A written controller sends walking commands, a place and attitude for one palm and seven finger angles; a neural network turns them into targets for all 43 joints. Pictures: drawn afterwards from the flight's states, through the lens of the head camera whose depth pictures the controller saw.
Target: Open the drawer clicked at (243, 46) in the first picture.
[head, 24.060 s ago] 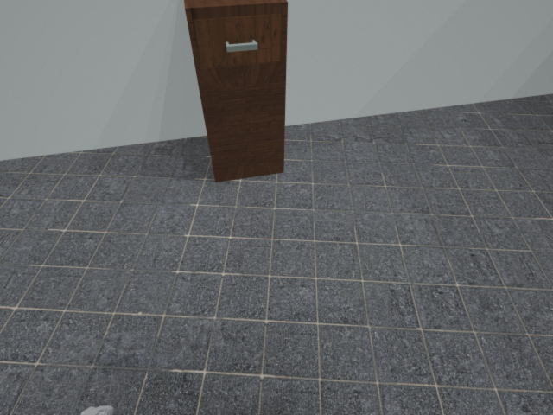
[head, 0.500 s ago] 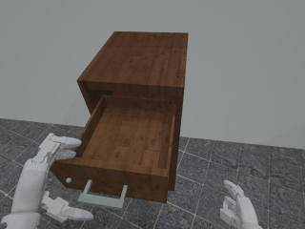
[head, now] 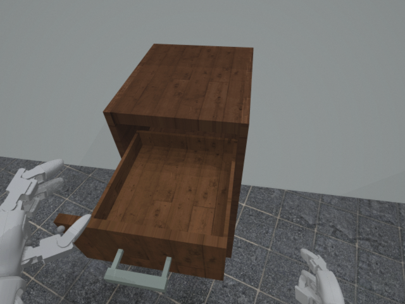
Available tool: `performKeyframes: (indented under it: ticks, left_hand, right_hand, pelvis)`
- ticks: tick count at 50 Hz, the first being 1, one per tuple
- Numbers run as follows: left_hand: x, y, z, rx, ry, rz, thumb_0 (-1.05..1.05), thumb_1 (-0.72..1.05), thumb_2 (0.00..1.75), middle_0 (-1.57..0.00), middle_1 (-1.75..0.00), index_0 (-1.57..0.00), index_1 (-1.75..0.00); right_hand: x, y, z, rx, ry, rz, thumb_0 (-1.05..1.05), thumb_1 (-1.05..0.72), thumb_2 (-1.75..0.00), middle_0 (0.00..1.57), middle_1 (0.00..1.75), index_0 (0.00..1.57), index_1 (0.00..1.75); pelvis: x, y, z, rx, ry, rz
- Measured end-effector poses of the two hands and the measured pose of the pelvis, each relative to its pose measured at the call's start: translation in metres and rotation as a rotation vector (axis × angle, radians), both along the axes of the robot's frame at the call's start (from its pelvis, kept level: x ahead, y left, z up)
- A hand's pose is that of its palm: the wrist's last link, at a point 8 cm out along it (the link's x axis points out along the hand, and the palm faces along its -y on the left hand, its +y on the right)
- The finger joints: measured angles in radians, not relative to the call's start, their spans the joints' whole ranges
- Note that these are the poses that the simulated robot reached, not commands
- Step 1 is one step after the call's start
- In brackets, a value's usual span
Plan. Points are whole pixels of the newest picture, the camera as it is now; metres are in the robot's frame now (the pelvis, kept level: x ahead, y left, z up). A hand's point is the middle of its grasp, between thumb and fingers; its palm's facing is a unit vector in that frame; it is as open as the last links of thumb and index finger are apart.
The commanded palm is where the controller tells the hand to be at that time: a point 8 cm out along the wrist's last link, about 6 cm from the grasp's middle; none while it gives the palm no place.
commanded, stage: draw the hand back to the body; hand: left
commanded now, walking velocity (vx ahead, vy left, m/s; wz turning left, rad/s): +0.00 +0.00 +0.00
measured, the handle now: (140, 269) +0.20 +0.16 -0.04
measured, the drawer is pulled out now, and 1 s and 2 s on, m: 0.30 0.30 0.30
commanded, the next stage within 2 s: step back with the hand held close in 0.36 s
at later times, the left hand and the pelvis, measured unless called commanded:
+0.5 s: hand (56, 230) +0.18 +0.23 +0.16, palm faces +0.37 -0.83 -0.41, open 7.5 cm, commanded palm +0.12 +0.27 +0.18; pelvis -0.01 -0.01 +0.00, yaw +1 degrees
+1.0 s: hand (30, 257) +0.14 +0.24 +0.16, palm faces +0.30 -0.80 -0.51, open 7.4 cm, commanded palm +0.07 +0.28 +0.18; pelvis -0.06 +0.00 +0.00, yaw +0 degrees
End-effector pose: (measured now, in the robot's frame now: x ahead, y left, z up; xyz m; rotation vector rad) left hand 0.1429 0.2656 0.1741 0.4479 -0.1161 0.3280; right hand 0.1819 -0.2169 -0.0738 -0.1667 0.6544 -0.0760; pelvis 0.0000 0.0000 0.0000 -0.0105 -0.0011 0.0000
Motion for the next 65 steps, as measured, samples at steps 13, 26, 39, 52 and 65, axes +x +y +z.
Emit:
performKeyframes:
  ticks: [13,26,39,52,65]
  left_hand:
    - [-0.004,0.006,-0.003,-0.021,0.002,0.046,0.01,0.75,0.84,-0.22,-0.39,-0.22,-0.39]
    - [-0.007,0.002,0.010,0.033,-0.020,0.033,0.02,0.88,0.89,-0.21,-0.31,-0.22,-0.31]
    - [-0.013,0.003,-0.002,0.091,0.058,-0.057,0.02,0.89,0.90,-0.21,-0.30,-0.21,-0.30]
    - [-0.049,0.014,0.010,0.137,-0.038,-0.050,0.02,0.89,0.90,-0.21,-0.30,-0.22,-0.30]
    - [-0.076,0.019,0.006,0.092,-0.129,-0.047,0.02,0.89,0.90,-0.21,-0.30,-0.22,-0.30]
  right_hand:
    - [0.004,0.002,0.003,0.006,-0.003,0.017,0.01,-0.91,-0.89,0.20,0.30,0.20,0.30]
    - [-0.008,-0.003,-0.003,0.016,0.028,0.015,0.01,-0.91,-0.89,0.20,0.30,0.20,0.30]
    - [-0.038,-0.028,-0.003,-0.041,0.119,-0.078,0.01,-0.91,-0.89,0.20,0.30,0.20,0.30]
    - [-0.067,-0.012,0.000,-0.048,0.086,-0.061,0.01,-0.91,-0.89,0.20,0.30,0.20,0.30]
    - [-0.102,-0.008,-0.003,-0.093,0.116,-0.044,0.01,-0.91,-0.89,0.21,0.30,0.20,0.30]
  pelvis:
    - [-0.002,-0.003,0.001,0.001,-0.010,0.006]
    - [-0.006,-0.008,0.002,-0.002,-0.009,0.013]
    - [-0.027,-0.003,0.001,-0.009,0.041,0.002]
    - [-0.062,0.001,-0.004,-0.013,0.048,0.001]
    - [-0.081,0.005,-0.009,-0.042,0.043,0.027]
